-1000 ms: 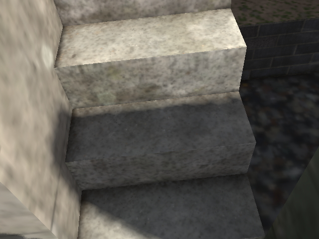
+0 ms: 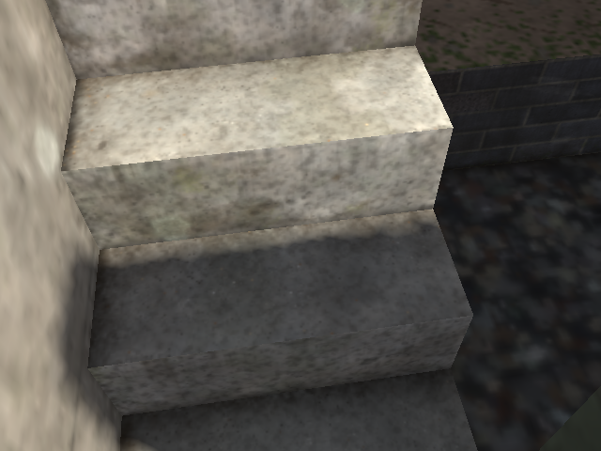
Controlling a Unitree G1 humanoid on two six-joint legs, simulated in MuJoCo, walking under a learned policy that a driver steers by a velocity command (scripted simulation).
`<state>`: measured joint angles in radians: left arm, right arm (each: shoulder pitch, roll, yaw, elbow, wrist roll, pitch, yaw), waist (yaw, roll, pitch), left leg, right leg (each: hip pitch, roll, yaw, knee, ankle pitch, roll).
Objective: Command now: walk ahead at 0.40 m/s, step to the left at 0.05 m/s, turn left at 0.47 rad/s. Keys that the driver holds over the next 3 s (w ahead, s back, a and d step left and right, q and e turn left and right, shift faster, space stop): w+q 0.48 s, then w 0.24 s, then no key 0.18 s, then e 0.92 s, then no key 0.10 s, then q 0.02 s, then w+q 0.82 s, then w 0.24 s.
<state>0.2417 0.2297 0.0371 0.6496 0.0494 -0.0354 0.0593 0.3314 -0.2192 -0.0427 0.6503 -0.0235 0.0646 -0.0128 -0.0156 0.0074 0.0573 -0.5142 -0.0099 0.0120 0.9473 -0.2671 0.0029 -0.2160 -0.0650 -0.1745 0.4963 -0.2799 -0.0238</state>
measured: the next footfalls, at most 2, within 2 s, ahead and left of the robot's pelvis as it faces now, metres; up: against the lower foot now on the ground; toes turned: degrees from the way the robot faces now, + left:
left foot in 0.08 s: +0.06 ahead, +0.10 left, +0.00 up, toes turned +2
right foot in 0.56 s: +0.12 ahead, -0.06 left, +0.00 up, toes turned +18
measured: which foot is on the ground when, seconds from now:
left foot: up 0.00-0.06, down 0.08-0.56, up 0.58-1.00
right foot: down 0.00-0.08, up 0.10-0.54, down 0.56-1.00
